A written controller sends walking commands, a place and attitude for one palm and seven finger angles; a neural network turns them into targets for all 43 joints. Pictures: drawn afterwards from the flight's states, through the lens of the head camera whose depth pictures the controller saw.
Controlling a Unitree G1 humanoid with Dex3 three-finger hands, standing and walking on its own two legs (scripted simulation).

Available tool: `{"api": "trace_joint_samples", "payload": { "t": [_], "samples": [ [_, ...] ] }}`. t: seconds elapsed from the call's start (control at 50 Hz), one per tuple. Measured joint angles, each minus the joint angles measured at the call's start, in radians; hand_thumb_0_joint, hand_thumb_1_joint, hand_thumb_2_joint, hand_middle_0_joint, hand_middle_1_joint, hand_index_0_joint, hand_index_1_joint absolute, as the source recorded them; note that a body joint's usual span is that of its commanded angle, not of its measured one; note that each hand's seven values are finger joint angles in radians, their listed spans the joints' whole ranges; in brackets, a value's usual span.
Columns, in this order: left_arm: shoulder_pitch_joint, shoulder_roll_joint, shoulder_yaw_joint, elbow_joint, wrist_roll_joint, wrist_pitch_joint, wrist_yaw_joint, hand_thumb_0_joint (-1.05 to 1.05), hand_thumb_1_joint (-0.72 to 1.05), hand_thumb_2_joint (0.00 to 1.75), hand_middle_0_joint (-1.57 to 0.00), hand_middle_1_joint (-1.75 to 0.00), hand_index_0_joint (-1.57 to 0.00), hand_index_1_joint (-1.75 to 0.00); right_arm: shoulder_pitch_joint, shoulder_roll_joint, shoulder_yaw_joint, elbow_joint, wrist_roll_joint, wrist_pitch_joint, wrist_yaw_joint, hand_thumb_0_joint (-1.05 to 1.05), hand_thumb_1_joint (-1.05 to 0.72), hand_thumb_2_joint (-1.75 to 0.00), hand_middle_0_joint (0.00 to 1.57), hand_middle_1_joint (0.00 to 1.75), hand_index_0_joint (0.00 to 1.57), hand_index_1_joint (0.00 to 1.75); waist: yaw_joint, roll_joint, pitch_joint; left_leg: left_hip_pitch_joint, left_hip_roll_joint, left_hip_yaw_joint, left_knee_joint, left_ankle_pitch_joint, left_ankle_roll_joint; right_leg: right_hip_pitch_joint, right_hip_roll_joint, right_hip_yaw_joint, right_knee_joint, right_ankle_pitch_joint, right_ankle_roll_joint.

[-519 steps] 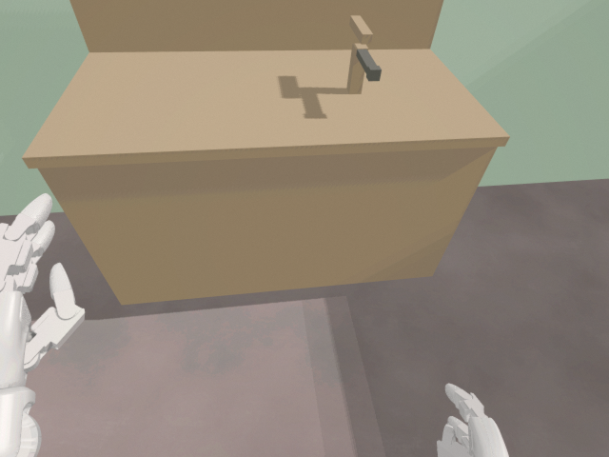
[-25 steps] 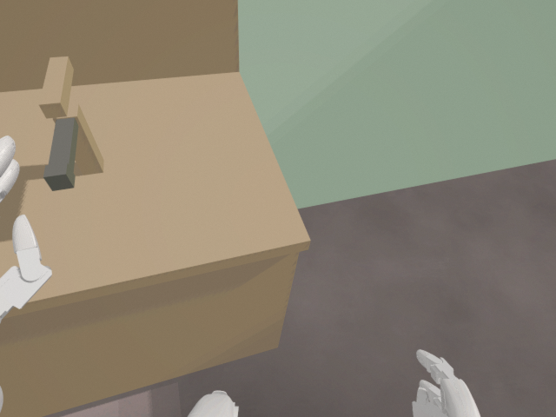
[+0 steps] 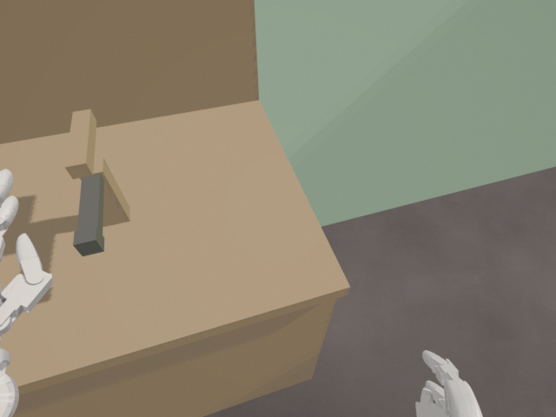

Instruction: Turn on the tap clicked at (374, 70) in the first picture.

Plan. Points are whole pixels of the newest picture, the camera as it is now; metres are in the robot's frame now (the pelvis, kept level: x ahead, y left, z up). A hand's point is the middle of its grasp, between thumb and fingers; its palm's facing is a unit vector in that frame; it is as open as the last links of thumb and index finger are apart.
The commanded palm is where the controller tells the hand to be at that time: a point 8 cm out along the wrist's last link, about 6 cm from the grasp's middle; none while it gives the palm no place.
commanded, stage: come to a stop and stand still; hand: left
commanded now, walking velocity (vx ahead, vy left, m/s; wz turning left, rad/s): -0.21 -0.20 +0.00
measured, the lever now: (89, 241) +0.31 +0.29 +0.09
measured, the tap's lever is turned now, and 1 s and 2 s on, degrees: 0 0 0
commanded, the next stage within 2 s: none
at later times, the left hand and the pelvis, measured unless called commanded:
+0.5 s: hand (33, 262) +0.22 +0.27 +0.18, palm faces +0.44 -0.81 -0.40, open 7.4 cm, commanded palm +0.14 +0.28 +0.18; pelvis -0.03 +0.00 +0.01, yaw -1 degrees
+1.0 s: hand out of the picture +0.19 +0.31 +0.17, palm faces +0.35 -0.87 -0.33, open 7.4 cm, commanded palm +0.13 +0.35 +0.18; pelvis -0.03 +0.07 +0.00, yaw -1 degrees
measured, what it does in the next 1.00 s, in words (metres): steps on the spot: right foot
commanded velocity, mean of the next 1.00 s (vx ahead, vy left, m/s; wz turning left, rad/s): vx -0.01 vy -0.03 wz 0.00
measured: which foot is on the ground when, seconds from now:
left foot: down 0.00-1.00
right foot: down 0.00-0.00, up 0.02-0.14, down 0.16-0.98, up 1.00-1.00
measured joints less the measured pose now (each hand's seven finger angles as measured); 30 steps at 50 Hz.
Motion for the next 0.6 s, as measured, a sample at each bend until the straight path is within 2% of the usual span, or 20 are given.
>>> {"api": "trace_joint_samples", "payload": {
  "t": [0.06,0.1,0.14,0.18,0.22,0.26,0.3,0.34,0.38,0.42,0.46,0.5,0.54,0.6],
  "samples": [
    [-0.055,-0.018,-0.034,-0.030,0.000,0.047,0.005,0.01,0.89,0.90,-0.21,-0.30,-0.21,-0.30,-0.056,0.039,-0.013,-0.017,0.001,-0.004,0.000,0.01,-0.91,-0.90,0.20,0.30,0.20,0.30,0.012,-0.069,0.042,0.040,-0.027,0.041,-0.012,-0.066,0.001,-0.070,-0.006,0.063,0.167,-0.060,-0.004],
    [-0.070,-0.021,-0.061,-0.077,0.005,0.070,-0.001,0.01,0.89,0.90,-0.20,-0.30,-0.20,-0.30,-0.078,0.066,-0.003,-0.047,-0.007,-0.018,0.009,0.01,-0.91,-0.90,0.20,0.30,0.20,0.30,0.000,-0.090,0.059,0.054,-0.029,0.040,-0.034,-0.048,-0.004,-0.100,0.009,0.054,0.184,-0.068,-0.006],
    [-0.061,-0.003,-0.074,-0.139,0.006,0.071,-0.009,0.02,0.89,0.90,-0.21,-0.30,-0.21,-0.30,-0.090,0.090,0.014,-0.078,-0.008,-0.034,0.020,0.01,-0.91,-0.90,0.20,0.30,0.20,0.30,-0.012,-0.095,0.063,0.055,-0.022,0.034,-0.046,-0.037,-0.007,-0.102,0.023,0.026,0.092,-0.027,-0.010],
    [-0.032,0.034,-0.060,-0.196,0.004,0.050,-0.018,0.02,0.89,0.90,-0.21,-0.30,-0.21,-0.30,-0.095,0.107,0.033,-0.106,-0.007,-0.041,0.026,0.01,-0.91,-0.90,0.20,0.30,0.20,0.30,-0.025,-0.087,0.058,0.042,-0.009,0.025,-0.034,-0.040,-0.013,-0.082,0.037,0.003,-0.016,0.094,-0.025],
    [0.000,0.064,-0.036,-0.221,-0.001,0.024,-0.029,0.02,0.89,0.90,-0.21,-0.30,-0.21,-0.30,-0.087,0.111,0.043,-0.118,-0.005,-0.036,0.027,0.01,-0.91,-0.90,0.20,0.30,0.20,0.30,-0.036,-0.040,0.046,0.030,0.021,-0.001,-0.021,-0.046,-0.021,-0.053,0.068,-0.024,-0.085,0.159,-0.051],
    [0.044,0.088,-0.003,-0.221,-0.010,0.010,-0.032,0.01,0.89,0.90,-0.21,-0.30,-0.21,-0.30,-0.070,0.110,0.051,-0.118,0.000,-0.021,0.026,0.01,-0.91,-0.90,0.20,0.30,0.21,0.30,-0.035,-0.008,0.012,0.019,0.038,-0.012,-0.027,-0.044,-0.028,-0.042,0.088,-0.034,-0.136,0.174,-0.065],
    [0.082,0.088,0.017,-0.198,-0.022,0.015,-0.031,0.01,0.89,0.90,-0.21,-0.30,-0.21,-0.30,-0.047,0.099,0.053,-0.110,0.005,-0.003,0.021,0.01,-0.91,-0.90,0.20,0.30,0.21,0.30,-0.027,0.016,-0.023,0.008,0.042,-0.020,-0.028,-0.051,-0.028,-0.041,0.097,-0.034,-0.162,0.181,-0.069],
    [-0.061,0.167,0.044,-0.089,0.020,0.016,-0.085,0.01,0.88,0.90,-0.22,-0.30,-0.22,-0.30,-0.004,0.082,0.029,-0.088,0.003,-0.025,0.001,0.00,-0.91,-0.90,0.20,0.30,0.21,0.30,0.031,0.017,-0.018,0.016,0.035,-0.026,-0.047,-0.021,-0.029,-0.039,0.093,-0.039,-0.162,0.184,-0.065],
    [-0.229,0.216,0.085,0.052,0.009,0.011,-0.097,0.01,0.88,0.90,-0.22,-0.30,-0.22,-0.30,0.002,0.060,0.023,-0.056,0.010,-0.016,0.001,0.00,-0.91,-0.90,0.20,0.30,0.21,0.30,0.060,0.004,0.005,0.020,0.021,-0.028,-0.058,-0.009,-0.030,-0.055,0.077,-0.042,-0.127,0.175,-0.066],
    [-0.306,0.196,0.112,0.155,-0.009,0.024,-0.090,0.01,0.88,0.90,-0.21,-0.30,-0.22,-0.30,0.002,0.031,0.018,-0.045,0.021,-0.005,0.015,0.01,-0.91,-0.90,0.20,0.30,0.21,0.30,0.067,0.010,0.015,0.017,0.019,-0.015,-0.060,-0.003,-0.027,-0.071,0.073,-0.030,-0.111,0.177,-0.057],
    [-0.286,0.131,0.093,0.185,-0.024,0.044,-0.077,0.01,0.89,0.90,-0.21,-0.30,-0.21,-0.30,0.010,0.003,0.003,-0.054,0.037,0.001,0.035,0.01,-0.91,-0.90,0.20,0.30,0.21,0.30,0.051,0.026,0.018,0.016,0.018,0.000,-0.058,0.000,-0.019,-0.078,0.072,-0.016,-0.107,0.184,-0.043],
    [-0.201,0.047,0.019,0.151,-0.018,0.062,-0.076,0.01,0.90,0.90,-0.20,-0.30,-0.20,-0.30,0.023,-0.017,-0.008,-0.070,0.046,0.006,0.046,0.01,-0.91,-0.90,0.20,0.30,0.21,0.30,0.023,0.039,0.015,0.014,0.017,0.007,-0.051,-0.004,-0.008,-0.076,0.071,-0.008,-0.114,0.192,-0.036],
    [-0.090,-0.018,-0.075,0.088,-0.005,0.068,-0.086,0.01,0.90,0.90,-0.19,-0.30,-0.20,-0.30,0.034,-0.017,-0.009,-0.076,0.046,0.010,0.044,0.01,-0.91,-0.90,0.20,0.30,0.21,0.30,-0.004,0.025,0.009,0.006,0.007,0.006,-0.033,-0.052,0.002,-0.075,0.068,0.001,-0.125,0.200,-0.036],
    [0.040,-0.033,-0.163,-0.010,0.010,0.062,-0.101,0.01,0.89,0.90,-0.20,-0.30,-0.20,-0.30,0.051,0.011,0.003,-0.082,0.031,0.006,0.027,0.01,-0.91,-0.90,0.20,0.30,0.20,0.30,-0.031,-0.043,0.007,-0.009,-0.016,-0.009,-0.013,-0.118,0.008,-0.087,0.062,0.013,-0.126,0.209,-0.044]
  ]
}}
